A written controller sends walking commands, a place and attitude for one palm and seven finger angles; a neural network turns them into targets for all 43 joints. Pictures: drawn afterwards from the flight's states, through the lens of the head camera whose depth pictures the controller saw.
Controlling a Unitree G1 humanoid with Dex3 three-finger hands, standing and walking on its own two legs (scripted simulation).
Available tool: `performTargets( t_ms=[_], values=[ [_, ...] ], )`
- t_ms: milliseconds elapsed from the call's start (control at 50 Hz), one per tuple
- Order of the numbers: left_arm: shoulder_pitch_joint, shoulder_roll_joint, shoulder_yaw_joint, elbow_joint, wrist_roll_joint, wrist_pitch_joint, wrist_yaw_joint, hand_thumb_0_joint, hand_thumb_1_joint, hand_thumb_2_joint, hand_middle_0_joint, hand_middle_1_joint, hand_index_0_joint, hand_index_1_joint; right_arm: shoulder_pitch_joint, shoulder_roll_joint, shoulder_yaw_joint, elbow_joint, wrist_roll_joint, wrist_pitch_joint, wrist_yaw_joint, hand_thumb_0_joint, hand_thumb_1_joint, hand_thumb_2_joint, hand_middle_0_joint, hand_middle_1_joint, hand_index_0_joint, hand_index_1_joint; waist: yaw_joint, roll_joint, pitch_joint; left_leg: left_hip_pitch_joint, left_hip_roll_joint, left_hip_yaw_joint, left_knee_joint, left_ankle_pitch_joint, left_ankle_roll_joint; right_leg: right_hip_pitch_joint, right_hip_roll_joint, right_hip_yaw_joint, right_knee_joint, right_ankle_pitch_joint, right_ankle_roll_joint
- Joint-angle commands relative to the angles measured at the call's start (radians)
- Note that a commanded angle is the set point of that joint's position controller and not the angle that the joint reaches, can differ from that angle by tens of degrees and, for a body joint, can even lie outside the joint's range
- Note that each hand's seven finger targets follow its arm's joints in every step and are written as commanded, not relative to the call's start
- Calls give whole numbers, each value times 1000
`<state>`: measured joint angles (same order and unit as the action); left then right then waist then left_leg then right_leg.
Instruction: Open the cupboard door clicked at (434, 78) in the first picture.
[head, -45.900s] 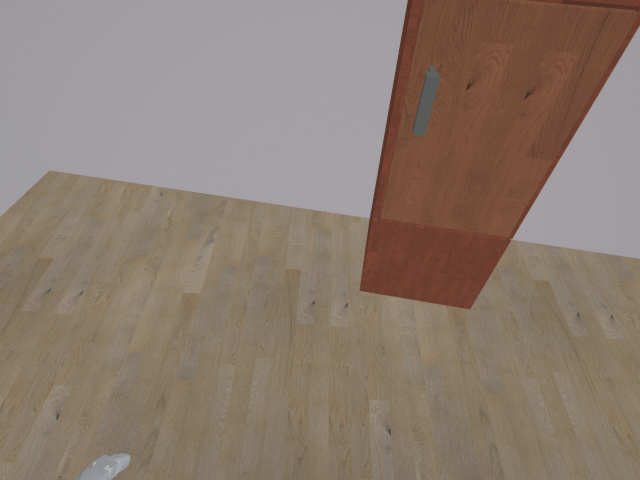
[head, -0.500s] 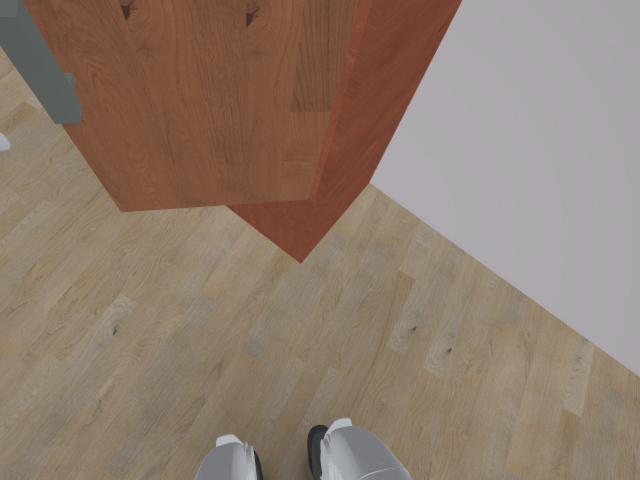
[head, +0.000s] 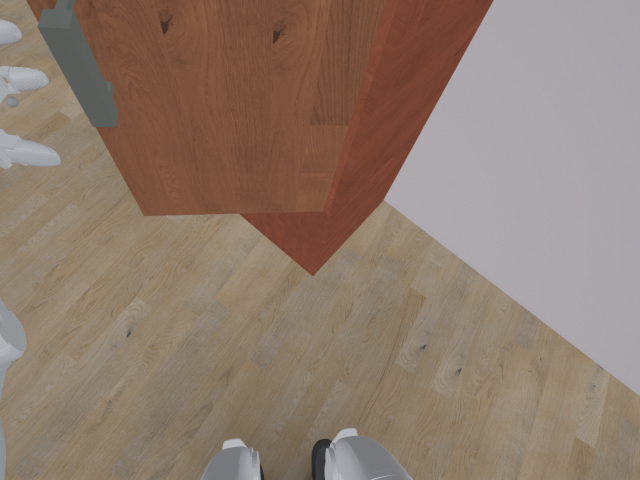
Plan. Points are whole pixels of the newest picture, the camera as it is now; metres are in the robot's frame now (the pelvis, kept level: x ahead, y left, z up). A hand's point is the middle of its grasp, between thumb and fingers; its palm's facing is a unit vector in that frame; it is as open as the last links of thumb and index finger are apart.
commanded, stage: move the hooked fingers beside the handle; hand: left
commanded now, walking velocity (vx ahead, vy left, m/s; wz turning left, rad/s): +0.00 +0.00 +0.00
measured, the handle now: (87, 62) +0.58 +0.23 +0.10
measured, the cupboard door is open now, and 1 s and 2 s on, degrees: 46 46 46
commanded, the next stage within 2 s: slide the fingers in behind the handle in 0.30 s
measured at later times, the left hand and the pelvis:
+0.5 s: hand (24, 96) +0.52 +0.28 +0.11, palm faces +0.00 -1.00 -0.01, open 14.0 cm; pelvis -0.01 -0.01 -0.01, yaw -1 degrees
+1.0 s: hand (70, 100) +0.52 +0.24 +0.10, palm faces +0.00 -1.00 -0.01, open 14.0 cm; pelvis +0.01 +0.00 +0.00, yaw +0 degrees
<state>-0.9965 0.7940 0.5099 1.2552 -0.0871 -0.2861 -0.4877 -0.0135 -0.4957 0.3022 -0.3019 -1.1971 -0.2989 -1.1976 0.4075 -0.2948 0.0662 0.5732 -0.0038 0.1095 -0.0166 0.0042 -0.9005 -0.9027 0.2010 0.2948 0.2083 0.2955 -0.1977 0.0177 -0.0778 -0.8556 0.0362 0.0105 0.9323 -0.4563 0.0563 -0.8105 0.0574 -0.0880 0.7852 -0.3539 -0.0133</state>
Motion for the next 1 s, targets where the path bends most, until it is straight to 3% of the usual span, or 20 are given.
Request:
performTargets(
  t_ms=[0,60,100,120,160,200,260,280,340,380,420,480,520,600,640,700,780,840,920,980],
  values=[
    [-428,317,25,-184,-19,-61,7,0,-500,300,-300,-1200,-300,-1200,222,-206,-68,-12,-3,-7,-26,0,-900,-900,200,300,200,300,-10,199,-458,422,14,-99,-76,587,-49,120,18,41,-30,318,-7],
    [-449,354,39,-164,-14,-51,4,0,-500,300,-300,-1200,-300,-1200,218,-207,-62,-17,0,-13,-32,0,-900,-900,200,300,200,300,-10,181,-444,342,6,-87,-83,482,-30,162,13,53,-32,300,-6],
    [-436,362,39,-165,-12,-58,0,0,-500,300,-300,-1200,-300,-1200,218,-206,-60,-18,1,-16,-34,0,-900,-900,200,300,200,300,0,219,-466,358,4,-86,-80,503,-34,160,12,55,-26,310,-11],
    [-454,352,24,-160,-10,-58,0,0,-500,300,-300,-1200,-300,-1200,216,-205,-56,-16,2,-17,-34,0,-900,-900,200,300,200,300,-11,223,-444,349,6,-84,-79,482,-33,140,13,55,-30,291,-9],
    [-470,383,39,-151,-5,-59,0,0,-500,300,-300,-1200,-300,-1200,221,-208,-56,-12,3,-19,-36,0,-900,-900,200,300,200,300,-17,182,-441,311,6,-82,-76,446,-24,159,13,60,-32,282,-5],
    [-483,408,56,-171,-9,-69,-6,0,-500,300,-300,-1200,-300,-1200,226,-210,-57,-13,2,-22,-40,0,-900,-900,200,300,200,300,-8,215,-485,328,5,-85,-74,463,-27,170,13,62,-23,292,-8],
    [-488,365,14,-132,-6,-55,-15,0,-500,300,-300,-1200,-300,-1200,230,-210,-53,-3,4,-25,-40,0,-900,-900,200,300,200,300,-28,211,-442,324,9,-88,-74,431,-25,120,14,58,-32,250,-5],
    [-501,368,19,-146,-13,-60,-17,0,-500,300,-300,-1200,-300,-1200,235,-210,-51,-3,3,-27,-42,0,-900,-900,200,300,200,300,-23,237,-447,334,6,-89,-75,448,-27,119,15,56,-28,257,-11],
    [-483,405,40,-124,-5,-44,-18,0,-500,300,-300,-1200,-300,-1200,243,-214,-50,0,2,-25,-44,0,-900,-900,200,300,200,300,-21,211,-461,306,8,-87,-70,435,-22,131,13,60,-29,255,-5],
    [-494,375,23,-149,-9,-47,-19,0,-500,300,-300,-1200,-300,-1200,252,-210,-51,-2,0,-27,-43,0,-900,-900,200,300,200,300,-23,235,-479,336,6,-91,-70,475,-25,124,15,55,-22,279,-9],
    [-479,396,41,-157,-6,-49,-16,0,-500,300,-300,-1200,-300,-1200,255,-213,-55,3,-3,-26,-39,0,-900,-900,200,300,200,300,-16,242,-499,361,12,-95,-66,497,-32,117,16,51,-21,284,-8],
    [-447,396,62,-188,-18,-55,-14,0,-500,300,-300,-1200,-300,-1200,266,-213,-61,-4,-5,-23,-33,0,-900,-900,200,300,200,300,-5,215,-541,370,11,-93,-61,548,-30,154,20,50,-12,336,-11],
    [-436,352,32,-174,-17,-46,-11,0,-500,300,-300,-1200,-300,-1200,260,-210,-61,-1,-4,-18,-27,0,-900,-900,200,300,200,300,-9,244,-491,387,15,-96,-67,552,-38,108,20,42,-20,311,-9],
    [-434,344,37,-206,-15,-44,10,0,-500,300,-300,-1200,-300,-1200,263,-209,-66,-3,-6,-13,-24,0,-900,-900,200,300,200,300,-6,237,-499,420,18,-105,-71,587,-42,98,23,35,-20,310,-10],
    [-463,303,8,-217,-15,-44,24,0,-500,300,-300,-1200,-300,-1200,263,-206,-67,2,-9,-14,-21,0,-900,-900,200,300,200,300,-17,255,-468,435,20,-112,-73,581,-49,62,23,30,-25,284,-9],
    [-462,286,18,-270,-19,-66,45,0,-500,300,-300,-1200,-300,-1200,270,-203,-77,7,-15,-16,-15,0,-900,-900,200,300,200,300,-8,287,-531,521,28,-125,-65,685,-65,51,24,26,-20,304,-11],
    [-425,192,-18,-310,-38,-75,61,0,-500,300,-300,-1200,-300,-1200,268,-194,-83,6,-18,-15,-4,0,-900,-900,200,300,200,300,-1,293,-556,588,36,-141,-60,806,-81,42,27,18,-16,329,-14],
    [-372,166,-25,-223,-36,-42,75,0,-500,300,-300,-1200,-300,-1200,257,-191,-81,6,-12,-9,2,0,-900,-900,200,300,200,300,-6,196,-464,485,27,-118,-71,709,-61,76,25,21,-28,335,-7],
    [-405,179,-21,-266,-12,-51,115,0,-500,300,-300,-1200,-300,-1200,248,-185,-80,-5,-13,-10,2,0,-900,-900,200,300,200,300,6,229,-469,476,21,-115,-79,695,-61,94,19,26,-21,342,-9],
    [-437,124,-51,-305,-17,-87,140,0,-500,300,-300,-1200,-300,-1200,243,-177,-84,-4,-15,-18,6,0,-900,-900,200,300,200,300,-6,220,-470,501,22,-118,-75,695,-62,81,21,30,-22,334,-10]
  ],
)
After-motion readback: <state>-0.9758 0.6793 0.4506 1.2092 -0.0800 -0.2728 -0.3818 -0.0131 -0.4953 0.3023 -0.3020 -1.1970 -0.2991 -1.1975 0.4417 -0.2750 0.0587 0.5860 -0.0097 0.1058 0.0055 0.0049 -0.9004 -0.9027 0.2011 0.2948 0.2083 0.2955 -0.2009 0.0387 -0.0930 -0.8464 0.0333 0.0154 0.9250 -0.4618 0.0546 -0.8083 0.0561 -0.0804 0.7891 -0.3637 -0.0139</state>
